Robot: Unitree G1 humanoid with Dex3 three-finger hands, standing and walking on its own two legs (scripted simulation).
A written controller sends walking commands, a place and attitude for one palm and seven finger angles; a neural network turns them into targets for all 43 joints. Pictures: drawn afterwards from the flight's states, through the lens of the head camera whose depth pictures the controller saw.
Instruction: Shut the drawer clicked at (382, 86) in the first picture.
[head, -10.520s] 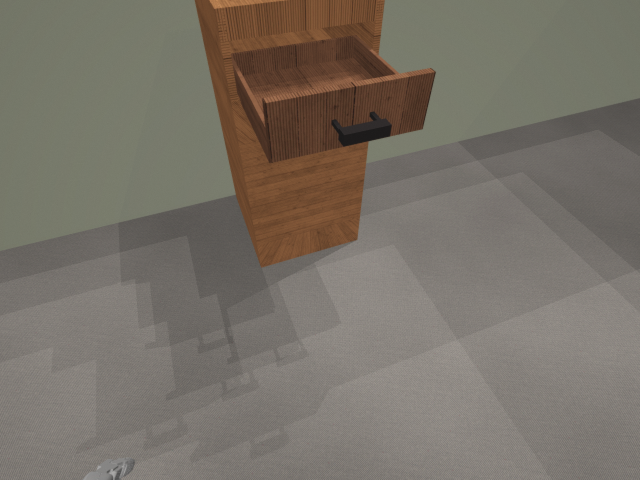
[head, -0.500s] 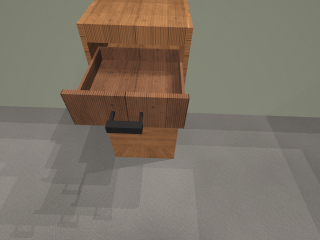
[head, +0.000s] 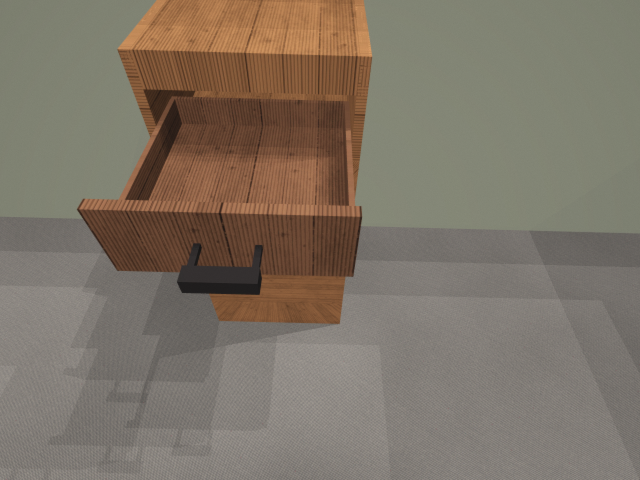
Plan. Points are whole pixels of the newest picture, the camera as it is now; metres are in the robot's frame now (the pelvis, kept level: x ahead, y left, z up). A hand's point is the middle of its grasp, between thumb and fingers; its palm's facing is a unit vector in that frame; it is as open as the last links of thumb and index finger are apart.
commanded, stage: shuffle to correct the standing spot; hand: left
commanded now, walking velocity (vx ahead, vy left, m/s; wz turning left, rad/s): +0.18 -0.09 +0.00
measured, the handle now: (224, 265) +0.38 +0.16 +0.03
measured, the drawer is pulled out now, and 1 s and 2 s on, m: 0.30 0.30 0.30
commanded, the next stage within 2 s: come to a stop and stand still in 0.30 s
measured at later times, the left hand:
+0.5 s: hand (238, 476) +0.16 +0.13 -0.17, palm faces +0.00 -0.97 -0.24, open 7.3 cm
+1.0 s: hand out of the picture +0.12 +0.15 -0.18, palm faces +0.11 -0.97 -0.22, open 7.4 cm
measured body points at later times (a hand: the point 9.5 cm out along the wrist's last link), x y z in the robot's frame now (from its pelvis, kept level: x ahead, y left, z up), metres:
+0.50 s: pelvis +0.09 -0.08 -0.01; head +0.13 -0.08 +0.44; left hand +0.16 +0.18 -0.15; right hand +0.06 -0.30 -0.16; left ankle +0.03 +0.08 -0.73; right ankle +0.16 -0.21 -0.73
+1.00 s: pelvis +0.08 -0.06 +0.00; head +0.10 -0.02 +0.44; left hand +0.11 +0.20 -0.17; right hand +0.20 -0.29 -0.13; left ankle +0.12 +0.04 -0.73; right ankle +0.11 -0.20 -0.69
